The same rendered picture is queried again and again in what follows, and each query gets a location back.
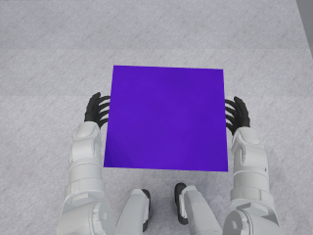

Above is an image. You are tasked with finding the left robot hand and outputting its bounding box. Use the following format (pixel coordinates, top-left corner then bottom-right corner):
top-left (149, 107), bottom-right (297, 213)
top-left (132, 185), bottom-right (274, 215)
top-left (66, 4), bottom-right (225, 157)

top-left (84, 92), bottom-right (111, 129)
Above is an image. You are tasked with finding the robot right thigh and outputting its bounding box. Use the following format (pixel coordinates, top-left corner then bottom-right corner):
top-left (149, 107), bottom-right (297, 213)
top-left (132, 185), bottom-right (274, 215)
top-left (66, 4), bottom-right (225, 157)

top-left (179, 190), bottom-right (223, 235)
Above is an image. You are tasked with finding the robot left upper arm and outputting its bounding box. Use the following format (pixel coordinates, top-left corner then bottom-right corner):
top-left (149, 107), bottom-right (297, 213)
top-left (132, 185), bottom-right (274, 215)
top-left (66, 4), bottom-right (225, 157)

top-left (57, 200), bottom-right (116, 235)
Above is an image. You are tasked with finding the left robot forearm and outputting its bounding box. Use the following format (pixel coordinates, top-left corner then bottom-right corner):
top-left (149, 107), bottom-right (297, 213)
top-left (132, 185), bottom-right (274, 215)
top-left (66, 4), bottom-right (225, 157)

top-left (56, 121), bottom-right (106, 235)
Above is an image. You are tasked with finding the carton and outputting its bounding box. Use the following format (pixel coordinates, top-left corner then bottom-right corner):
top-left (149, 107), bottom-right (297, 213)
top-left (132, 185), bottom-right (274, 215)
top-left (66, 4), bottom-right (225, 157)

top-left (104, 65), bottom-right (229, 172)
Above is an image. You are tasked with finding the right robot forearm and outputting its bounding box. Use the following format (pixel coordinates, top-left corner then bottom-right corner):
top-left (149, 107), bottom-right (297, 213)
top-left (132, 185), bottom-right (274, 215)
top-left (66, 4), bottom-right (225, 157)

top-left (230, 126), bottom-right (283, 232)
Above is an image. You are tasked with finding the right robot hand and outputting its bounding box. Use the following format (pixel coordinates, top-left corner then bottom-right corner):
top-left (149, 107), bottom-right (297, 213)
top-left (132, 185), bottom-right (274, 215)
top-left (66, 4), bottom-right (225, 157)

top-left (225, 96), bottom-right (250, 136)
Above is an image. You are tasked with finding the robot right upper arm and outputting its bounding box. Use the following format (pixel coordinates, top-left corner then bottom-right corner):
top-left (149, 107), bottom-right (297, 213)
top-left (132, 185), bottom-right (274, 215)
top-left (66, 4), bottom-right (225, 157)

top-left (222, 210), bottom-right (284, 235)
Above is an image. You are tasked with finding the right robot foot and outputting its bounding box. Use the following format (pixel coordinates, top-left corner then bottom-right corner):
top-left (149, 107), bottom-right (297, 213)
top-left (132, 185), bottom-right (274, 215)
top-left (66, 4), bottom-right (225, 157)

top-left (174, 182), bottom-right (189, 225)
